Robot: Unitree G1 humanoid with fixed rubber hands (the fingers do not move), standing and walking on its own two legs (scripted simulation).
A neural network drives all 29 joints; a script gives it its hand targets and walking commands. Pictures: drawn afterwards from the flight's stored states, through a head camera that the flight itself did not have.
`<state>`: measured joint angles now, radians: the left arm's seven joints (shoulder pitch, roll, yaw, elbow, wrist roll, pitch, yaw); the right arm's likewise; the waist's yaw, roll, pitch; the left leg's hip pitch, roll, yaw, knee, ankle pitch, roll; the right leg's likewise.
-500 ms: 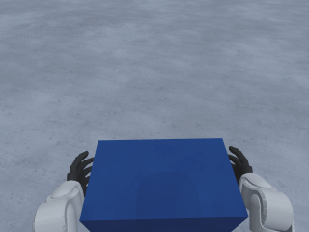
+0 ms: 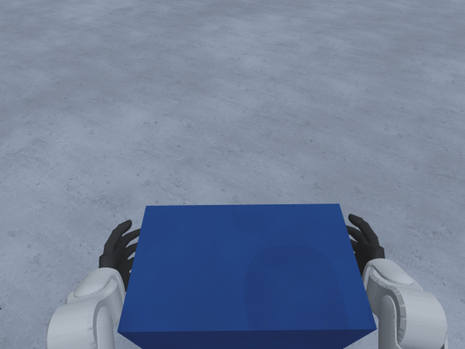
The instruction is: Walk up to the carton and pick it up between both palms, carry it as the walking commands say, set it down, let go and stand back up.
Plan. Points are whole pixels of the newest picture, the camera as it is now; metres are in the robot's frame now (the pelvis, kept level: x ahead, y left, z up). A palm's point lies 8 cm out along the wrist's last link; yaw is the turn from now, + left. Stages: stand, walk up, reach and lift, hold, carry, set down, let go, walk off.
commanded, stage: carry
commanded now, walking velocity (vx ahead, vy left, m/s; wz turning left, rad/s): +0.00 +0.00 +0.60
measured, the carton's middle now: (242, 294) +0.24 +0.00 +0.00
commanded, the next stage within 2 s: none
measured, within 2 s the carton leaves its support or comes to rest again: neither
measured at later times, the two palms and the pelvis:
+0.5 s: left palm out of the picture +0.15 +0.28 +0.06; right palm (280, 251) +0.29 -0.07 +0.06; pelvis -0.01 +0.02 +0.00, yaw +20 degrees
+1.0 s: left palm out of the picture +0.05 +0.29 +0.09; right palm (234, 239) +0.30 +0.01 +0.08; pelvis -0.02 +0.00 +0.00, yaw +39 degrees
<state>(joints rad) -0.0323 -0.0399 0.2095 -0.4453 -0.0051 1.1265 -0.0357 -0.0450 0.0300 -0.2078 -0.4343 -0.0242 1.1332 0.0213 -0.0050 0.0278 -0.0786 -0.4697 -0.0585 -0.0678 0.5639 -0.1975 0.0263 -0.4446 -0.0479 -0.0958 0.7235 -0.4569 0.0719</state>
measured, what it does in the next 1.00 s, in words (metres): steps on the spot, turning left: right foot, then left foot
